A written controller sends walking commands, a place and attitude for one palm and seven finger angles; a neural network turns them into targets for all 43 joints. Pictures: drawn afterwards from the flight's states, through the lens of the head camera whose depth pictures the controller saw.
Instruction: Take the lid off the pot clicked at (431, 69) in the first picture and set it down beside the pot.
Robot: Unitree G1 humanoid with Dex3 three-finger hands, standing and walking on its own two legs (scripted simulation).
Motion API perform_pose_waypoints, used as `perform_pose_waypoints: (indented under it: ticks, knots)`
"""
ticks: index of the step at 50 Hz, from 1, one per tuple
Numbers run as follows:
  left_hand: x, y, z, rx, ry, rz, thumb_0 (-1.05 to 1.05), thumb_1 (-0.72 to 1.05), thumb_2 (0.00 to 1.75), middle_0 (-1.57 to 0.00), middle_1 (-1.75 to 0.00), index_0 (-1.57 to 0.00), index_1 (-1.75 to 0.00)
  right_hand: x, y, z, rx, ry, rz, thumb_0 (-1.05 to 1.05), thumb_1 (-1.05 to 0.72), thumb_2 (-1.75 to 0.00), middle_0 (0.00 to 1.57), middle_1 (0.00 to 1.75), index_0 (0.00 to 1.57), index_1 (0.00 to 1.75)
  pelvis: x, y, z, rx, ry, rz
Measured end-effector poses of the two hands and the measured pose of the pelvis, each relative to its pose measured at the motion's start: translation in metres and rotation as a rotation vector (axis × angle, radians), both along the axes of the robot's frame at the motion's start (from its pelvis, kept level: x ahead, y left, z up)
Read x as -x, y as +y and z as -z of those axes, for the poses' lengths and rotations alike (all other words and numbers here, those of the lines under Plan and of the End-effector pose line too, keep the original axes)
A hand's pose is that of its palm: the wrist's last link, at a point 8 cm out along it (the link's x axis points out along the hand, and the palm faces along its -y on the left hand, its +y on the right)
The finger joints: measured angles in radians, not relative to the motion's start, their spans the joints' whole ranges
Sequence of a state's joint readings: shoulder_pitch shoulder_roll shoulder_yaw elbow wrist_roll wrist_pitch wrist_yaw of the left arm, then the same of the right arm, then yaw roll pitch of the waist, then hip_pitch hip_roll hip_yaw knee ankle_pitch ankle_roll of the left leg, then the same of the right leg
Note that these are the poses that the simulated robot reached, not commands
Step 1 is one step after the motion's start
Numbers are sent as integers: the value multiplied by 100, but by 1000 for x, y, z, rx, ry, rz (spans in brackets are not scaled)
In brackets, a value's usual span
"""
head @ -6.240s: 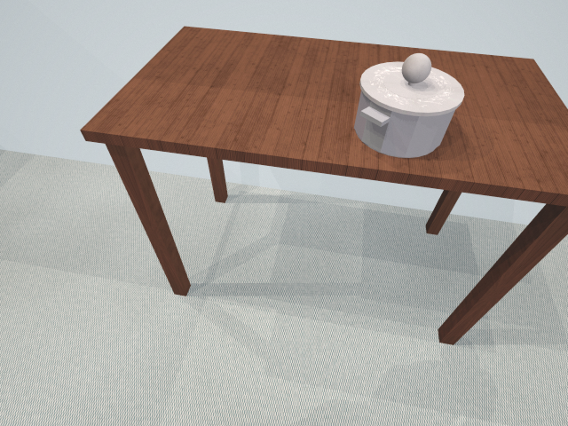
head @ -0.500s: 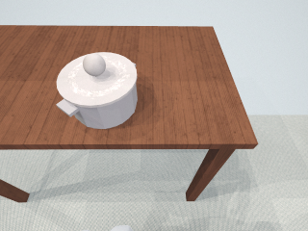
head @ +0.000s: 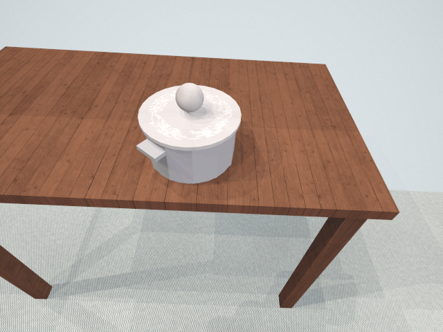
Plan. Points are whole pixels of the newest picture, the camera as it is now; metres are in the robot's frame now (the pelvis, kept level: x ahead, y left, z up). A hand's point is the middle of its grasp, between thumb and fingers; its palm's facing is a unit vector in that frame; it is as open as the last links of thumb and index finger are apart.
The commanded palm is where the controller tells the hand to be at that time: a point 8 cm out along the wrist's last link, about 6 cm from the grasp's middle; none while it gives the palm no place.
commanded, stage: come to a stop and stand still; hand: left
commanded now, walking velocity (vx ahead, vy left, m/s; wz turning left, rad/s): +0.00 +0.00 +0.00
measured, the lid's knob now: (189, 97) +0.49 +0.11 +0.18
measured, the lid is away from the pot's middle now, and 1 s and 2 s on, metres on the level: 0.00 0.00 0.00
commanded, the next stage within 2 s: look again from close up in 1.48 s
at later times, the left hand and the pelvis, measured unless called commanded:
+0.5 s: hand out of the picture -0.01 +0.21 -0.17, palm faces +0.02 -0.99 -0.16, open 7.4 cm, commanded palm none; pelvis +0.00 +0.05 +0.01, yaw -1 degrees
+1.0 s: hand out of the picture -0.06 +0.34 -0.21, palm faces +0.12 -0.98 -0.18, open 7.4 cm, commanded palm none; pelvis +0.00 +0.16 -0.01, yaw +1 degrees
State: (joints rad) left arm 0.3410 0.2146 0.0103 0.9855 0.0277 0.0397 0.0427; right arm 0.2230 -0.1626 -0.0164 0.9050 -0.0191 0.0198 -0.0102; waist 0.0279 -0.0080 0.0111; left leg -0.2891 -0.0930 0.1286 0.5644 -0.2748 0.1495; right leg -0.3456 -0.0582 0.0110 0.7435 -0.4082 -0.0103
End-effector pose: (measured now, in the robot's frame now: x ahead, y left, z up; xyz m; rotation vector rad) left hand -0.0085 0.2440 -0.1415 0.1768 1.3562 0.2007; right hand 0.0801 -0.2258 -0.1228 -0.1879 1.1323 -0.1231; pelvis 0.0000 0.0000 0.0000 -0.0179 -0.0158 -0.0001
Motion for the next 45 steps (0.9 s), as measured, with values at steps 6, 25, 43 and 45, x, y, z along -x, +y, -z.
perform_pose_waypoints:
  ticks: [6, 25, 43, 45]
  knots:
    - [4, 9, -5, -4, 8, -3, 1, 91, 90, -20, -30, -20, -30, 15, 13, 5, -11, 36, 22, 0, -92, -90, 20, 30, 21, 30, 0, 12, -2, -21, 8, 13]
    - [5, 14, 0, 86, 56, 10, 1, 91, 90, -20, -30, -20, -30, 82, 48, 5, 13, 246, 95, 1, -91, -90, 20, 30, 20, 30, -4, 50, -9, 11, 2, 16]
    - [41, 75, 24, 115, 161, -82, 1, 91, 90, -20, -30, -20, -30, 68, 100, 7, 82, 232, 98, 1, -92, -90, 20, 30, 20, 30, -3, 113, 5, 53, -28, 18]
    - [46, 92, 18, 98, 91, -151, 1, 91, 90, -20, -30, -20, -30, 62, 110, 3, 85, 264, 82, 1, -92, -90, 20, 30, 20, 30, 1, 126, 2, 36, -26, -11]
